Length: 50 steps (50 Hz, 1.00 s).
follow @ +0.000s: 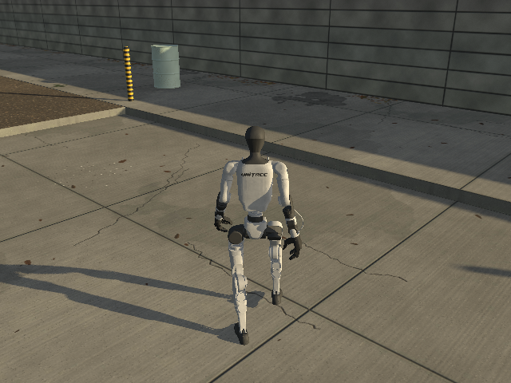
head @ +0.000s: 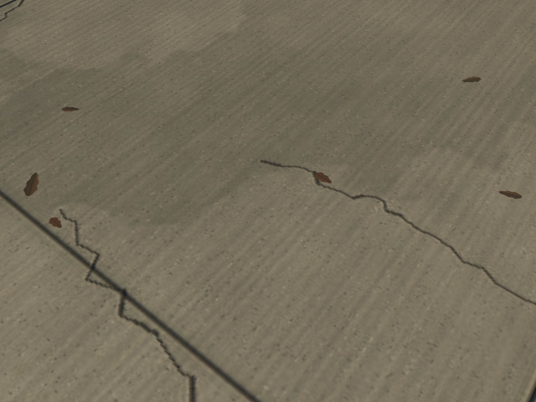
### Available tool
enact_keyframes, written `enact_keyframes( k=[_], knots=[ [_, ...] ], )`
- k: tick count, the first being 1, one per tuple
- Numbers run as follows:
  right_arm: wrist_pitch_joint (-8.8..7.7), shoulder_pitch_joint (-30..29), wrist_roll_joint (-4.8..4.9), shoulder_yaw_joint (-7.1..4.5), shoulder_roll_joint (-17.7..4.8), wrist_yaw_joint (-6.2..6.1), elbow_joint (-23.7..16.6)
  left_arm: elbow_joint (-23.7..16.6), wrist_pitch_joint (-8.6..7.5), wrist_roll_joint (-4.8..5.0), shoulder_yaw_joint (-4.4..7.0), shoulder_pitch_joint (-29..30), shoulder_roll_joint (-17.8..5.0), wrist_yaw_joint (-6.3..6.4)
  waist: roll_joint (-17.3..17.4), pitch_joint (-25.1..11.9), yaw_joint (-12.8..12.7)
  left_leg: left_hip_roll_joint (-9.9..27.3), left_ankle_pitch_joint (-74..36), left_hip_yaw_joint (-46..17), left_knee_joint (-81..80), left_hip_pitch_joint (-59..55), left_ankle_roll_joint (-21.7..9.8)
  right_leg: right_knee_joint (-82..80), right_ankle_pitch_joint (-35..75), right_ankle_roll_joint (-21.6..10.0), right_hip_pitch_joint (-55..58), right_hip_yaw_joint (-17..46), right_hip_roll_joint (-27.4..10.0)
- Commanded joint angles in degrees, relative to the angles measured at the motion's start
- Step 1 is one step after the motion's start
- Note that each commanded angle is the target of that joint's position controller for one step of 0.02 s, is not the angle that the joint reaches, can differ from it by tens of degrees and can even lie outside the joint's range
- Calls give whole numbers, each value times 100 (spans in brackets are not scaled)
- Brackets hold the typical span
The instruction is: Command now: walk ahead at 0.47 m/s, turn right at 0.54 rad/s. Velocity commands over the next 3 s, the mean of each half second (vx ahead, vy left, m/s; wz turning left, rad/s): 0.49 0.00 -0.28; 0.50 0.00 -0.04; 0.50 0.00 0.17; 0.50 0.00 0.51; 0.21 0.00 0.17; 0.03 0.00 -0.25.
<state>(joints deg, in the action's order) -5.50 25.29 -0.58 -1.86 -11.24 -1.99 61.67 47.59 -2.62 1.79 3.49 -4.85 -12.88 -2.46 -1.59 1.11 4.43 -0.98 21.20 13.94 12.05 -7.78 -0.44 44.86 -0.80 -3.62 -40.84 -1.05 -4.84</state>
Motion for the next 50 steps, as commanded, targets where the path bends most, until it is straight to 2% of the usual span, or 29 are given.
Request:
enact_keyframes(
  k=[1,3,4,5,6,7,8,9,10,11,12,14,18,23,28,30,31,32,33,34,35,36,37,38,39,41,43,46,50],
  knots=[
    [19,101,63,-202,-1071,-51,-283,-717,-95,0,-33,859,-93,-152,490,713,-164,1653,-4668,-142,43,394,-515,-535,-162,-221,123,-494,230],
    [84,-28,74,-260,-1263,-95,-401,-756,-78,7,92,528,-347,-202,833,257,-526,1728,-6826,13,922,171,-463,-510,-600,-465,944,-804,632],
    [122,-97,75,-287,-1355,-103,-443,-665,-61,7,198,-6,-553,-208,969,-95,-858,1785,-7433,-28,1703,270,-472,-528,-813,-632,1726,-795,806],
    [128,-260,107,-290,-1398,-73,-514,-444,-40,2,368,-878,-880,-164,938,-564,-1336,1690,-7196,-65,2758,652,-411,-992,-524,-848,3000,-657,950],
    [76,-339,103,-261,-1344,-32,-604,-190,22,-8,547,-1746,-1225,-28,620,-947,-1755,1405,-5491,-101,4310,1936,-227,-1344,-532,-1071,4667,212,541],
    [-70,508,-48,6,-343,152,-733,-87,12,-39,559,-1790,-1689,59,-1036,-1633,-865,311,1075,-526,6597,4288,-22,-1398,-688,-2009,6626,3181,-1157],
    [-336,150,271,-50,-675,254,-811,-68,-36,-148,445,-2185,-1338,65,-576,-2432,-1177,68,1234,-1847,7351,4744,-127,-2650,-1654,-2310,6665,4859,-1687],
    [-419,-724,503,-179,-1018,245,-1081,-21,-122,-155,372,-1795,-1054,49,-280,-1329,-1205,348,674,-1903,7286,5245,-257,-2964,-1498,-1895,5881,3967,-1443],
    [-432,-985,450,-177,-1014,187,-1195,-143,-196,-91,294,-1102,-849,26,158,-690,-880,644,47,-1858,6762,5104,-307,-3053,-943,-1615,4802,3111,-1211],
    [-368,-946,325,-226,-1016,120,-1089,-228,-249,-117,212,-634,-630,2,377,-422,-622,847,-237,-1801,6431,4702,-258,-3141,-333,-1440,3954,2448,-993],
    [-266,-683,252,-261,-986,106,-1030,-240,-289,-169,171,-460,-508,-5,303,-358,-396,1012,-429,-1863,6172,4222,-212,-3261,-15,-1350,3390,1978,-794],
    [-98,-499,187,-284,-845,95,-1011,-123,-337,-142,154,-521,-515,4,109,-242,-219,1123,-566,-1805,5694,3906,-117,-3489,204,-1269,2889,1494,-581],
    [20,-1330,47,-287,-806,40,-1326,122,-369,-156,188,-1058,-771,164,-14,98,-394,1142,-1559,-1634,4545,4615,146,-3685,874,-1178,2841,960,-430],
    [-70,-2360,103,-202,-621,159,-1593,303,-301,-114,165,-1569,-848,260,-131,207,-786,796,-3037,-1406,2568,4599,80,-3701,461,-829,3304,632,-276],
    [-146,-3075,166,-138,-653,363,-1897,577,-212,-89,172,-2053,-882,291,-189,397,-979,588,-2621,-1393,1813,4976,-136,-3324,614,-837,4422,812,-750],
    [-184,-2969,177,-162,-769,436,-1944,608,-158,-86,200,-2001,-963,330,-267,296,-799,497,-2187,-1390,1631,4742,-305,-3041,1205,-721,4754,843,-920],
    [-192,-2729,173,-202,-876,444,-1900,583,-139,-92,217,-1885,-1038,340,-359,123,-632,352,-1949,-1289,1611,4286,-394,-2786,1982,-645,4796,799,-911],
    [-191,-2276,166,-277,-1035,429,-1794,556,-118,-102,232,-1757,-1114,340,-459,-204,-359,138,-1790,-1123,1617,3542,-510,-2273,3044,-572,4768,710,-826],
    [-179,-1368,157,-400,-1274,395,-1533,521,-94,-121,191,-1625,-1052,329,-383,-760,114,45,-1985,-1050,1552,2270,-695,-1232,3494,-417,4458,479,-528],
    [-157,-297,63,-491,-1638,340,-1327,408,-98,-200,101,-1673,-879,323,116,-1617,452,1022,-2082,-2132,1767,406,-1068,480,1978,-243,3245,280,-193],
    [-135,141,21,-573,-1979,380,-1147,453,-223,-152,-133,-2590,-23,234,1750,-2470,25,2401,-1016,-5021,1200,-1685,-2086,2652,-2233,165,885,302,919],
    [-112,104,88,-415,-1379,382,-1147,542,-352,-20,-34,-2288,-596,209,1359,-2429,244,2327,-325,-5665,617,-1700,-1948,3346,-3107,77,174,1028,767],
    [-108,-456,126,-338,-1150,358,-1240,326,-425,101,60,-1652,-958,202,1054,-1393,187,2132,-484,-4686,525,-880,-1618,3416,-2708,12,-254,891,438],
    [-99,-953,91,-289,-1035,349,-1361,233,-452,88,49,-1276,-947,239,469,-879,7,1914,-1092,-3938,378,80,-1454,3131,-2164,9,-61,702,121],
    [-107,-1237,43,-250,-915,370,-1389,211,-430,-15,88,-1099,-892,277,262,-472,-172,1692,-1701,-3432,216,860,-1375,2738,-1876,46,159,603,-53],
    [-137,-1314,-12,-199,-780,403,-1332,262,-288,-69,109,-1369,-676,299,514,-380,-474,1428,-2074,-2887,-101,1515,-1315,2303,-1598,72,738,603,-259],
    [-162,-1192,28,-227,-893,385,-1234,263,-184,-83,93,-1408,-503,317,548,-248,-563,1370,-2324,-2549,-325,1793,-1394,1915,-1474,166,735,506,-341],
    [-125,-984,40,-285,-1101,280,-1138,38,-149,-148,101,-771,-520,332,468,-33,-458,1349,-2417,-2270,-536,1743,-1394,1028,-686,338,213,438,-413],
    [-59,-695,101,-294,-1170,199,-1029,-163,-211,-135,50,13,-396,274,497,102,-224,1123,-2312,-1824,-585,1603,-1144,-428,454,365,333,264,-232]
  ],
)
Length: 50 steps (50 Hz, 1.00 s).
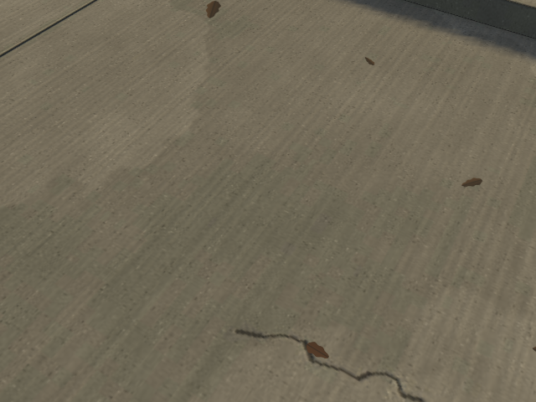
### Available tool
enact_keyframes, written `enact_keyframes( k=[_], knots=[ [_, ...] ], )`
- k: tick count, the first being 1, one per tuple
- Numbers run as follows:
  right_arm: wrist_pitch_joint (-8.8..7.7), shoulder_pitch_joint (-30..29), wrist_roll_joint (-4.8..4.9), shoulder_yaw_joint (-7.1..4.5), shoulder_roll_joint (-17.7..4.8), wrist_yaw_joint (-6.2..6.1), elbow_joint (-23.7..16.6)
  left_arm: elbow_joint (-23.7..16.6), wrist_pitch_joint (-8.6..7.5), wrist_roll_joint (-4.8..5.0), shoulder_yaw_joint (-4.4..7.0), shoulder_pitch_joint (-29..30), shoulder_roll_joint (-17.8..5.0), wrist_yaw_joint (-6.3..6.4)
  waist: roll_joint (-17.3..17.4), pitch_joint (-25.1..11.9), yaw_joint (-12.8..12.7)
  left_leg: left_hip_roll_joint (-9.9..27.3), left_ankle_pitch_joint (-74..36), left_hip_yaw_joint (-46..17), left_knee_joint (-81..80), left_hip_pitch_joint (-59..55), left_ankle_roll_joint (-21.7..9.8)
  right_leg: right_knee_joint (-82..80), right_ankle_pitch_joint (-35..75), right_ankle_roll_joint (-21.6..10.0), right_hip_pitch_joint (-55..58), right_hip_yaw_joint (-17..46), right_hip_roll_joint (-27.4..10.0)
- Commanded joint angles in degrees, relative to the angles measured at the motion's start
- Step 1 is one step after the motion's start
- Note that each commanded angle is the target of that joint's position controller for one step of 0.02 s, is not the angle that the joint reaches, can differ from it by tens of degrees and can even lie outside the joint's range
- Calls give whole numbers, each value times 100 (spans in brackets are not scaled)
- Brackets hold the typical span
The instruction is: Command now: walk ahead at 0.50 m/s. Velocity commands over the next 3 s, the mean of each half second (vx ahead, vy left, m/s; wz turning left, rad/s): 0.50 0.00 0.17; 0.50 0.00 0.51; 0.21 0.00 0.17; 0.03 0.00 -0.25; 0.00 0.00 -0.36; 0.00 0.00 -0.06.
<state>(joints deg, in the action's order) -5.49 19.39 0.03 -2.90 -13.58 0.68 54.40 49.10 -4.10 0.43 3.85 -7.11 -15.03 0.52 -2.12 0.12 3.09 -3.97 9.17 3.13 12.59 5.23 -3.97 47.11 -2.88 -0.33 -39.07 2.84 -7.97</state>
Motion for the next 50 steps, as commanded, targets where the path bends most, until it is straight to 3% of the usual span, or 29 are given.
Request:
enact_keyframes(
  k=[1,4,7,9,10,11,12,13,14,15,16,18,20,25,29,33,36,37,38,39,40,41,42,43,44,45,46,48,50],
  knots=[
    [-51,-8,57,-195,-957,-75,-259,-359,-76,14,-1,427,-164,-42,547,236,-23,1412,-1046,-686,-628,240,-762,-923,801,36,231,-186,148],
    [2,295,92,-209,-984,-78,-103,-523,-107,58,-29,915,-182,-122,566,366,145,1589,-962,-707,-467,-204,-756,-1401,753,-4,194,-239,262],
    [88,372,114,-249,-1046,-110,-5,-675,-168,80,-20,1111,-295,-228,633,411,82,1877,-1254,-815,-128,-751,-678,-1715,233,-199,171,-206,330],
    [143,211,122,-281,-1142,-133,-27,-613,-207,80,53,743,-482,-261,742,181,-201,1916,-2181,-789,332,-895,-552,-1869,-136,-366,835,-345,510],
    [171,111,133,-263,-1106,-133,-51,-444,-223,58,153,159,-640,-244,710,-160,-541,1712,-3009,-668,1038,-739,-441,-2038,-109,-489,1763,-484,688],
    [181,90,93,-185,-928,-130,-113,-152,-234,17,305,-872,-965,-193,542,-843,-961,1376,-2899,-476,2265,-71,-265,-1896,48,-704,3330,-279,498],
    [118,508,14,-26,-442,-106,-269,-8,-222,-107,448,-1763,-1548,-139,-504,-1802,-1001,664,-855,-113,4493,1986,103,-1857,-186,-1366,5668,1704,-996],
    [0,743,100,57,-213,-85,-189,65,-183,-45,386,-1950,-1371,-154,-1428,-2384,-962,93,2408,-680,5804,3254,211,-2719,-950,-1828,6363,3686,-1708],
    [-71,312,261,-119,-856,-73,-246,23,-190,-12,254,-1644,-955,-148,-851,-1643,-1014,435,2263,-1131,6344,3787,122,-2885,-1404,-1538,5753,3158,-1507],
    [-88,-102,310,-146,-946,-77,-382,-68,-193,-11,185,-1190,-744,-129,-593,-990,-880,736,1743,-967,6278,3896,57,-3009,-1279,-1289,4935,2294,-1326],
    [-54,-287,258,-161,-876,-109,-405,-95,-214,-37,125,-766,-566,-145,-239,-550,-687,965,1265,-891,5942,3659,78,-3272,-1026,-1154,4104,1699,-1097],
    [125,-104,199,-215,-692,-135,-342,-72,-273,-102,70,-364,-342,-165,-427,-187,-350,1220,746,-938,5508,3051,103,-3693,-669,-985,3185,875,-782],
    [260,-22,209,-207,-477,-132,-344,22,-322,-124,101,-361,-402,-150,-334,-34,-232,1245,476,-929,5383,2991,150,-3929,-199,-1022,2891,344,-714],
    [299,-600,135,-248,-440,-90,-612,187,-310,-159,162,-588,-593,3,-115,207,-291,1167,-828,-997,4256,3602,270,-4057,537,-956,3168,-580,-627],
    [271,-1395,95,-160,-286,55,-915,247,-241,-100,191,-826,-740,86,8,448,-570,1102,-1413,-487,3124,3531,233,-4100,647,-847,3469,-1106,-633],
    [275,-1987,115,-108,-247,207,-1303,372,-72,-14,245,-1209,-853,101,34,633,-754,1006,-895,-161,2577,3864,73,-3711,1245,-809,4393,-1342,-902],
    [299,-1827,135,-195,-443,295,-1478,297,47,50,306,-1035,-1070,129,-222,326,-465,595,-88,297,2456,3109,-197,-2875,3516,-646,4659,-1586,-958],
    [314,-1469,149,-275,-593,297,-1447,260,89,68,328,-955,-1162,147,-348,64,-223,366,204,451,2490,2557,-321,-2272,4420,-583,4653,-1642,-937],
    [320,-772,173,-411,-839,278,-1310,227,129,86,335,-843,-1222,155,-351,-316,190,127,170,523,2272,1611,-493,-1298,4763,-475,4444,-1715,-821],
    [337,150,171,-617,-1223,183,-1079,174,118,90,309,-782,-1191,158,-115,-798,662,55,-203,213,1835,34,-733,108,3901,-237,3582,-1779,-574],
    [379,524,160,-748,-1806,52,-963,-35,32,-124,134,-978,-547,125,1157,-1162,411,1354,-222,-2001,1711,-1636,-1261,2105,-279,51,1523,-1713,67],
    [267,404,90,-694,-1941,104,-1177,-293,-231,-42,-14,-1157,-259,34,1546,-2060,69,2407,494,-5179,697,-2797,-2309,3469,-3268,194,-50,-322,1105],
    [209,443,52,-550,-1429,140,-1158,-439,-414,188,98,-406,-724,-45,804,-1741,396,2252,414,-4654,398,-2710,-1926,3580,-2873,52,-699,296,766],
    [155,178,82,-485,-1177,134,-1155,-513,-501,246,89,-196,-729,-69,668,-1040,259,2029,44,-3697,440,-1978,-1682,3180,-2353,-85,-835,218,515],
    [131,-277,107,-434,-1015,128,-1251,-415,-515,119,99,-218,-687,-19,182,-656,-36,1742,-413,-3031,427,-1081,-1454,2656,-1956,-91,-478,202,257],
    [124,-594,84,-371,-827,112,-1352,-374,-458,2,167,-270,-787,12,208,-439,-234,1553,-944,-2597,344,-396,-1345,2224,-1735,-45,-68,190,117],
    [124,-713,40,-334,-765,84,-1431,-370,-366,-23,197,-380,-807,1,283,-398,-384,1443,-1162,-2418,209,22,-1319,2035,-1586,7,271,209,43],
    [94,-662,43,-341,-847,23,-1430,-374,-223,-71,175,-479,-640,-4,335,-352,-468,1382,-1700,-2071,61,424,-1344,1576,-1359,175,449,69,16],
    [79,-456,44,-359,-960,-55,-1357,-481,-162,-113,124,-165,-510,10,395,-211,-381,1279,-1967,-1721,-56,605,-1282,923,-796,315,331,-39,45]
  ],
)
Over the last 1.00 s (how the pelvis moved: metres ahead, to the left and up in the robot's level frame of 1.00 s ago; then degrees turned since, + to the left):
0.59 -0.02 0.02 -8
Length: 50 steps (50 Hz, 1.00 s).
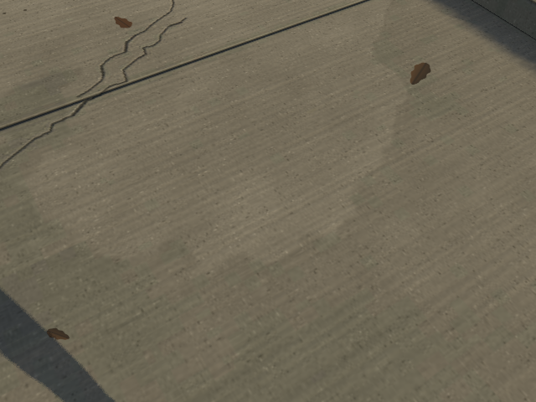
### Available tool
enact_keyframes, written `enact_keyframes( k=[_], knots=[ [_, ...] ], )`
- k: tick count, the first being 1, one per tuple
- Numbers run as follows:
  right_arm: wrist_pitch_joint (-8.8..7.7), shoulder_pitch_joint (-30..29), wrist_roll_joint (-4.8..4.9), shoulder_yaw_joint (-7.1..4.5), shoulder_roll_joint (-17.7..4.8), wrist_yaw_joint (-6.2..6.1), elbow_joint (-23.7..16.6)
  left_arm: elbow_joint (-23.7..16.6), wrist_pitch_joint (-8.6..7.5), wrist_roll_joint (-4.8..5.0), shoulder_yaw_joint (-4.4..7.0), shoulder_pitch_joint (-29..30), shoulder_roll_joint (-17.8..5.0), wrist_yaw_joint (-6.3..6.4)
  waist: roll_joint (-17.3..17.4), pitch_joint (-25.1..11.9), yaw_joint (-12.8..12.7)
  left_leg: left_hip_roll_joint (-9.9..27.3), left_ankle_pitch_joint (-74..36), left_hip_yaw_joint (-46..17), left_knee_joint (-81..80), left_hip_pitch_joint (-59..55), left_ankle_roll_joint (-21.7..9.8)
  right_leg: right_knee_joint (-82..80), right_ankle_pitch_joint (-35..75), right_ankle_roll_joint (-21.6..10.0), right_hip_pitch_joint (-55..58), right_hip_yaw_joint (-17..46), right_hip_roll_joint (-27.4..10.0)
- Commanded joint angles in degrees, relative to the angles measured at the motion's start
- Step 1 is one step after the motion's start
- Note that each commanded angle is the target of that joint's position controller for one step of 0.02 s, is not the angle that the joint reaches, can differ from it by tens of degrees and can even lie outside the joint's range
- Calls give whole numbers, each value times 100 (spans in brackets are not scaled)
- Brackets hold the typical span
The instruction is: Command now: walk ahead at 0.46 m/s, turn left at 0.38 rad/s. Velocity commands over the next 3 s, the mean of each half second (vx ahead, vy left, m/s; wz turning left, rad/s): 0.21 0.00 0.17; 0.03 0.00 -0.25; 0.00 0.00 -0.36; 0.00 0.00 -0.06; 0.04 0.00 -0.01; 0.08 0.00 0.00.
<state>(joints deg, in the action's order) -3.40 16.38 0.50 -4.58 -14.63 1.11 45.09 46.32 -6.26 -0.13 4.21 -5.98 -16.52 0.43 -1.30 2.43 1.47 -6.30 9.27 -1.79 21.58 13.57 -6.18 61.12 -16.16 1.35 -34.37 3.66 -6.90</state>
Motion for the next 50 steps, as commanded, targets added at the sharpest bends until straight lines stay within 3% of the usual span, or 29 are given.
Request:
enact_keyframes(
  k=[1,4,8,11,12,13,14,15,16,18,20,22,25,27,28,29,31,35,37,40,42,43,44,45,46,47,48,49,50],
  knots=[
    [-118,-100,-9,-184,-871,-135,-396,-267,60,-63,67,-66,-333,23,365,-332,-154,1420,-2370,-1042,-913,-167,-959,-916,873,185,-153,-171,-5],
    [-37,73,-13,-167,-862,-201,-303,-382,7,-59,-15,412,-181,-40,537,-337,67,1070,-2985,-472,-631,-26,-564,-2286,2044,138,422,-373,338],
    [25,271,-18,-114,-792,-226,-134,-476,-37,-33,-6,663,-319,-149,705,-395,210,1335,-2603,-774,-267,-531,-425,-3020,2467,-52,622,-278,548],
    [61,76,-20,-97,-760,-250,-97,-359,-104,-114,76,226,-562,-187,754,-542,-86,1475,-2796,-1078,476,-992,-273,-3457,2082,-340,987,-240,612],
    [66,-4,-15,-77,-714,-253,-116,-237,-139,-168,107,-143,-643,-175,645,-705,-289,1224,-2957,-976,986,-955,-106,-3810,2863,-465,1596,-309,613],
    [56,71,-98,-19,-557,-249,-205,-190,-166,-263,139,-545,-895,-150,239,-1269,-353,828,-2062,-801,1917,-524,130,-3496,4997,-713,2735,245,-22],
    [26,1075,-77,84,-238,-240,-46,-158,-107,-340,113,-800,-966,-129,-906,-2109,-105,288,729,-647,3550,764,545,-3111,6630,-1780,4499,1510,-1294],
    [71,1259,-29,70,-474,-206,88,-27,-8,-163,0,-1015,-459,-166,-1257,-2612,-218,241,3153,-755,4238,1154,743,-3375,6023,-2167,4655,2322,-1670],
    [170,896,43,-26,-849,-196,43,-62,67,-17,-50,-773,-380,-203,-725,-2098,-263,468,3133,-855,4571,1456,824,-3617,4263,-1980,4124,2255,-1472],
    [434,236,22,-57,-800,-279,-50,-175,224,-44,-121,-21,-283,-189,-248,-1047,-143,793,2590,-503,4296,1640,930,-4219,1729,-1560,2704,1757,-1052],
    [606,244,-16,-29,-575,-346,-11,-206,340,-144,-100,454,-377,-154,-638,-617,67,920,2120,-267,3250,893,951,-4691,513,-1238,1533,1160,-559],
    [578,378,-61,22,-375,-379,140,-142,385,-166,-78,452,-395,-104,-796,-709,62,855,1726,-58,2463,283,920,-4733,573,-1197,1299,718,-321],
    [513,466,-85,23,-338,-347,327,-17,428,-46,-92,371,-377,-40,-610,-921,126,781,481,127,1288,-416,779,-4611,-98,-1129,1322,572,-303],
    [499,324,-206,29,-379,-322,318,98,452,-25,-164,205,-202,-35,-422,-725,110,877,106,21,691,-718,596,-4580,-1184,-724,1050,489,-108],
    [489,170,-237,16,-561,-341,216,137,454,-60,-184,142,-162,-45,-187,-476,7,1215,360,-369,337,-529,436,-4372,-1432,-482,970,369,60],
    [477,29,-162,-64,-883,-352,294,120,463,-56,-142,8,-208,-49,470,-203,-297,1188,1451,-425,293,276,281,-4222,-1096,-314,1308,-37,434],
    [344,-125,-183,-10,-578,-351,317,141,479,-32,-127,149,-276,-18,640,-30,-215,1099,1886,-318,19,789,447,-3764,-388,-313,1775,-92,506],
    [212,89,-91,-138,-805,-473,303,16,535,43,-24,225,-407,27,602,-171,-73,1229,623,-244,376,169,413,-3111,698,-534,1190,-106,658],
    [240,263,-88,-196,-901,-552,280,-72,564,56,2,229,-332,1,752,-303,-1,1607,-140,-512,403,-126,179,-2591,1128,-495,867,-212,767],
    [275,42,-72,-235,-937,-647,88,-175,642,28,54,85,-304,-78,1066,-479,-28,2315,-1308,-888,530,-361,-198,-1862,432,-444,582,-380,753],
    [284,-332,-15,-241,-955,-671,-66,-224,692,45,76,-65,-272,-142,1092,-452,-158,2499,-1520,-834,693,-166,-205,-1888,-134,-537,763,-453,689],
    [296,-414,3,-255,-976,-670,-100,-225,704,61,103,-154,-314,-162,899,-442,-217,2334,-1282,-572,907,78,-24,-2249,234,-632,1133,-421,688],
    [299,-220,-42,-275,-959,-656,-108,-264,702,52,203,-178,-626,-145,149,-471,-125,1833,-660,-3,1550,441,347,-2785,1574,-818,1587,164,457],
    [298,-332,-107,-231,-763,-638,-278,-275,698,19,329,-399,-1072,-104,-1155,-604,-151,838,499,760,2950,1394,938,-3591,2454,-1456,2279,1829,-274],
    [303,-821,-128,-151,-600,-621,-460,-206,639,-82,313,-1032,-1170,-130,-1582,-959,-592,312,2996,160,4253,2381,1036,-4183,2897,-2122,3157,3236,-991],
    [291,-623,-73,-141,-565,-571,-435,-278,522,-100,235,-970,-1089,-140,-943,-1272,-481,496,3018,-450,5015,2531,956,-4087,2792,-2127,3363,3177,-1103],
    [305,-531,-19,-140,-576,-543,-351,-421,456,-45,220,-607,-1013,-115,-440,-1167,-322,581,2676,-492,5250,2597,920,-3942,2757,-1954,3170,2755,-960],
    [312,-520,-44,-167,-655,-559,-309,-498,458,40,214,-334,-983,-70,-146,-977,-222,676,2242,-498,5034,2607,918,-3967,2582,-1746,2880,2394,-782],
    [315,-549,-93,-201,-754,-598,-301,-538,501,83,185,-185,-894,-2,-151,-965,-170,777,1897,-512,4707,2404,926,-4028,2255,-1569,2658,2138,-597]
  ],
)
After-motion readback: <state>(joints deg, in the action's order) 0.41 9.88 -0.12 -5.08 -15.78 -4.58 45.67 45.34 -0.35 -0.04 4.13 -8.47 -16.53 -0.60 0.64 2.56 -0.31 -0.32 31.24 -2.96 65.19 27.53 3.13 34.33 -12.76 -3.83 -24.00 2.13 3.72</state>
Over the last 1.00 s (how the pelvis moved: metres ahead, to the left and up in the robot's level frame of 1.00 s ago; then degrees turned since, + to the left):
0.53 0.04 -0.01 24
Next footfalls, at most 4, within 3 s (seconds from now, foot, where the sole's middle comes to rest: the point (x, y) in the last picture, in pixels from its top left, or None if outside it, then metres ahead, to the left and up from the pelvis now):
0.24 right None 0.32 -0.14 -0.78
0.54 left None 0.23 0.11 -0.78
1.28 left None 0.33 0.09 -0.78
1.60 right None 0.22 -0.15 -0.78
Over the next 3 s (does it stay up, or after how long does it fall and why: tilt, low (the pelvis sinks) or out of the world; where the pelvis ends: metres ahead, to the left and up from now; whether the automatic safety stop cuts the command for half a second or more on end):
stays up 0.33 -0.03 -0.01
